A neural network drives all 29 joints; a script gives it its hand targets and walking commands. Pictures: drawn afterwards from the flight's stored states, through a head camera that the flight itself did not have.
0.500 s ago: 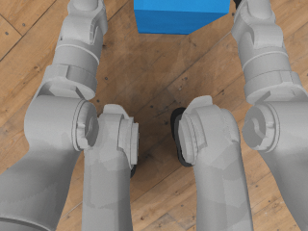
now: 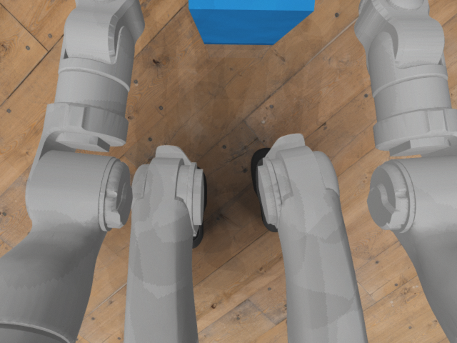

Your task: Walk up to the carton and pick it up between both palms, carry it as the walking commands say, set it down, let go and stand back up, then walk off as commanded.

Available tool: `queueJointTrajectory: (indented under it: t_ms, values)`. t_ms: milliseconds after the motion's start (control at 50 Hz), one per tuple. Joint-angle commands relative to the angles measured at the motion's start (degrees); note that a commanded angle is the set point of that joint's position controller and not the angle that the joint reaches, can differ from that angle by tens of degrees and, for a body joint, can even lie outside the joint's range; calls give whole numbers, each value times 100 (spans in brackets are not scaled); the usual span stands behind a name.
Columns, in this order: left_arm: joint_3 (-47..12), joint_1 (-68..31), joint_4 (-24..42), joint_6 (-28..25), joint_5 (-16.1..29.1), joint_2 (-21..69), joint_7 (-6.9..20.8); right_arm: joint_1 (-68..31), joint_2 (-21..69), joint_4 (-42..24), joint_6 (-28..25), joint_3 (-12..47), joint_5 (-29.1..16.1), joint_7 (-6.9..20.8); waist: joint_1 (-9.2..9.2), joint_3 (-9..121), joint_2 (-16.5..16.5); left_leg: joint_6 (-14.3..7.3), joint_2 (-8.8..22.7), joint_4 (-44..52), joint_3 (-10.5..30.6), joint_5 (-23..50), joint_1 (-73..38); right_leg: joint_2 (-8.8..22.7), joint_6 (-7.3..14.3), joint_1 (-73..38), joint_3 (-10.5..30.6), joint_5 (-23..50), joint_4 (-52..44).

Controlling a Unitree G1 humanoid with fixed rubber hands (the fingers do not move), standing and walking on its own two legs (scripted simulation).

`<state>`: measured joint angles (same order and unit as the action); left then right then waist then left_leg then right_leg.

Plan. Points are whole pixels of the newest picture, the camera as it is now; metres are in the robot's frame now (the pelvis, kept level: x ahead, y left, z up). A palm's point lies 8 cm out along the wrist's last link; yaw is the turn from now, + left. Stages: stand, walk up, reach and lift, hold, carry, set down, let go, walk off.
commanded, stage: set down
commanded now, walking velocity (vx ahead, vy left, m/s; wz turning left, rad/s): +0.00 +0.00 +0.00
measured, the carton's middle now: out of the picture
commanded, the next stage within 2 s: let go in 1.04 s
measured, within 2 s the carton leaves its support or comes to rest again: neither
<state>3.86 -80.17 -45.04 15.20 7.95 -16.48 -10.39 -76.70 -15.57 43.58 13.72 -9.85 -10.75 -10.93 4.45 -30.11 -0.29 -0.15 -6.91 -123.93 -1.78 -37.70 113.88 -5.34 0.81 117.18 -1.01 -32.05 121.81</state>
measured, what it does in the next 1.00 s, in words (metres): rises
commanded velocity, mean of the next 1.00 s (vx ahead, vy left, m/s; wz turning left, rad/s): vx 0.00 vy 0.00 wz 0.00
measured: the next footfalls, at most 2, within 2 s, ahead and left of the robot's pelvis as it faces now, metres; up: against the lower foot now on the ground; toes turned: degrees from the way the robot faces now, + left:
none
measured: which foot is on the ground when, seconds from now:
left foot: down 0.00-1.00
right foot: down 0.00-1.00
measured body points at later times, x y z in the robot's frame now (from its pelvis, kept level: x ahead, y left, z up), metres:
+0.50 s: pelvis -0.01 +0.00 +0.12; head +0.36 -0.03 +0.37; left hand +0.57 +0.11 -0.01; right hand +0.53 -0.21 -0.01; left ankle +0.10 +0.10 -0.37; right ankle +0.13 -0.10 -0.37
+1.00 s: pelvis +0.00 +0.01 +0.25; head +0.35 -0.02 +0.53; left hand +0.58 +0.12 +0.13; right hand +0.53 -0.21 +0.13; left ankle +0.10 +0.10 -0.37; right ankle +0.13 -0.10 -0.37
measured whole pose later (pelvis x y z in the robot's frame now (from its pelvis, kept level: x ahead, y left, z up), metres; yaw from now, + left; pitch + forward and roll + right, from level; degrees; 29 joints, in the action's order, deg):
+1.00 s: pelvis +0.00 +0.01 +0.25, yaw +0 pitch +24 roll +0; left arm 11.2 -78.4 -45.4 20.1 2.8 -17.3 -6.4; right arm -73.8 -13.0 39.1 19.7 -14.5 -2.6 -9.0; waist 5.1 -29.2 0.6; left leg -0.8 -6.6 -68.9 2.7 -20.8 72.2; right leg -4.7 -0.2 73.8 2.9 -17.2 66.8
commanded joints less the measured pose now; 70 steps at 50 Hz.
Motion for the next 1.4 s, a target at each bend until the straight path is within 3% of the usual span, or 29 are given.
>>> queueJointTrajectory:
  t_ms: [0, 20, 100, 120, 200, 260, 280, 340, 360, 440, 620, 680, 840, 860, 900, 920, 940, 1020, 1040, 1060, 1120, 1140, 1160, 1180, 1220, 1240, 1260, 1360, 1380]
  values:
    - [222, -2144, 1001, -166, -31, -790, 60, -1933, -698, -1323, -97, -35, 180, -69, 75, 10760, -60, -72, 15, 1668, -6, 2158, -2990, 22, -132, -5459, 136, 2852, -1587]
    - [270, -2267, 893, -181, -8, -831, 121, -2219, -538, -1607, -92, 117, 105, -45, -78, 10768, -173, -119, -28, 1719, -81, 2089, -2734, 20, -164, -5778, 243, 2917, -1720]
    - [310, -2663, 1314, -121, 125, -960, 200, -2505, -1054, -2186, -14, -299, 294, -134, 267, 11385, 72, -53, -23, 1939, -59, 2008, -3138, 42, -85, -6107, 175, 2858, -1985]
    - [245, -2741, 1781, -52, 96, -1058, 130, -2584, -864, -2556, 97, -43, 84, -129, 5, 12031, 83, -54, 6, 2282, -12, 2232, -3768, 9, -138, -6362, 78, 3022, -2021]
    - [485, -2375, 1052, 192, -112, -1275, 172, -2034, -731, -1763, 414, -11, 198, -131, -152, 11894, -117, -59, -27, 2569, -91, 1774, -3699, 66, -169, -6585, 144, 2547, -2519]
    - [480, -2452, 1615, 278, 32, -1184, 202, -2191, -843, -2620, 499, -188, 221, -181, 50, 12562, -92, -63, -73, 2889, -102, 1880, -3904, 18, -171, -7234, 195, 2801, -2856]
    - [326, -2643, 1600, 330, 52, -1193, 203, -2105, -771, -2069, 567, -126, 217, -173, 82, 12292, 69, -16, -62, 3047, -99, 1814, -3951, 26, -152, -6940, 146, 2659, -2907]
    - [409, -2610, 2004, 359, -39, -1183, 244, -2114, -850, -2365, 600, -144, 155, -150, -61, 12313, 450, 2, -51, 3269, -46, 2126, -4433, 48, -131, -6895, 220, 2788, -3149]
    - [263, -2504, 1835, 435, 57, -1047, 213, -2115, -756, -2630, 633, -110, 217, -155, 174, 12703, 180, -24, -85, 3396, 51, 2278, -4871, 12, -144, -7054, 116, 2894, -3285]
    - [472, -2366, 1973, 529, 77, -1160, 196, -2112, -844, -2685, 710, -65, 169, -128, 22, 12772, -61, -23, -68, 3660, 32, 2396, -4917, 34, -150, -7621, 246, 3045, -3654]
    - [331, -2482, 2482, 603, 24, -1164, 202, -2072, -1028, -3225, 735, -326, 159, -129, 180, 13448, 378, 70, -87, 4495, 133, 3282, -6429, 39, -200, -8158, 175, 3798, -4397]
    - [419, -1990, 1777, 644, -119, -950, 228, -1375, -929, -2031, 766, -399, 372, -8, 284, 12430, 342, 141, 3, 4967, 250, 3005, -6612, 43, -180, -7802, 102, 3305, -4916]
    - [540, -2182, 2155, 510, -255, -881, 229, -1950, -723, -2555, 622, -174, 284, 132, -63, 12272, 261, 110, 64, 5894, 307, 3074, -7340, 85, -205, -8607, 200, 3295, -5718]
    - [721, -1782, 1084, 514, -334, -808, 270, -1529, -638, -1550, 596, -316, 685, 128, 175, 11119, -246, 81, 117, 6005, 351, 2795, -6566, 128, -240, -8440, 189, 3114, -5865]
    - [885, -1630, 334, 282, -623, -653, 476, -1240, -480, -717, 399, -672, 1126, 190, 356, 9762, -35, 69, 143, 6199, 313, 2423, -5816, 247, -230, -8035, 300, 2887, -6058]
    - [855, -2136, 1342, 104, -476, -722, 464, -1791, -460, -1832, 218, -634, 935, 182, 291, 11089, 25, 84, 103, 6285, 371, 2926, -6759, 152, -234, -8597, 223, 3292, -6093]
    - [819, -2180, 1085, -4, -728, -657, 419, -1545, -328, -1376, 106, -580, 935, 221, 212, 10875, 429, 187, 126, 6216, 366, 3272, -6845, 133, -219, -8332, 209, 3628, -5971]
    - [742, -1566, 525, -52, -910, -308, 379, -1207, -278, -1070, 5, -575, 1214, 343, 140, 10792, 369, 264, 183, 6391, 448, 3144, -7666, 135, -141, -8136, 106, 2979, -6301]
    - [982, -1201, 761, -119, -1092, -477, 392, -1073, -334, -1630, -79, -585, 1190, 339, 5, 11394, 330, 256, 156, 6438, 454, 3631, -7833, 98, -175, -8638, 118, 3585, -6279]
    - [809, -1155, 1232, -158, -995, -373, 337, -822, -277, -1891, -144, -572, 1169, 321, 211, 12102, 266, 271, 109, 6387, 451, 4187, -8211, 79, -192, -9301, 163, 4323, -6322]
    - [794, 397, 1601, 9, -1136, -436, 95, 261, -649, -2329, 40, -421, 1506, 446, 122, 12880, -143, 246, 184, 6637, 587, 4237, -8951, 15, -217, -9973, -8, 4242, -6197]
    - [614, 441, 1627, 100, -1045, -142, 33, 351, -783, -2278, 76, -398, 1536, 469, 328, 12373, 61, 282, 176, 6666, 558, 4271, -8840, 33, -175, -9764, 26, 4190, -6327]
    - [827, 586, 2466, 38, -1254, -464, -7, 604, -665, -2878, 113, -331, 1494, 525, -22, 12469, 41, 209, 141, 6749, 517, 4343, -8939, 41, -231, -10065, 141, 4336, -6325]
    - [679, 210, 3089, 79, -1095, -229, -33, 537, -1034, -3235, 155, -460, 1513, 529, 254, 12476, 326, 280, 181, 6743, 473, 3866, -8875, 46, -197, -9884, 79, 3912, -6405]
    - [562, 1155, 3690, 111, -950, -273, -47, 1476, -709, -3833, 193, -149, 1290, 613, 51, 12486, 229, 208, 154, 6835, 540, 4288, -9274, 63, -137, -10210, 170, 4268, -6544]
    - [310, 1687, 3751, 136, -729, 28, -1, 2106, -568, -3715, 221, 36, 1181, 646, 312, 12294, 271, 181, 191, 6912, 575, 4241, -9421, 124, -102, -10546, 219, 4365, -6654]
    - [324, 2146, 3827, 109, -872, -18, 12, 2554, -546, -3820, 227, 39, 1220, 690, 82, 11767, 138, 165, 189, 7005, 598, 4539, -9268, 127, -151, -10281, 246, 4549, -6689]
    - [343, 3161, 3646, -200, -804, 174, 268, 3192, -214, -4050, -56, 266, 1132, 868, -26, 9911, -258, -47, 206, 7510, 537, 3574, -8109, 356, -194, -11022, 560, 4606, -7057]
    - [406, 3949, 3764, -230, -898, 313, 274, 4091, -181, -3839, -98, 246, 1072, 962, -53, 10175, 113, 61, 269, 7592, 510, 4030, -8780, 336, -156, -11037, 501, 4606, -7215]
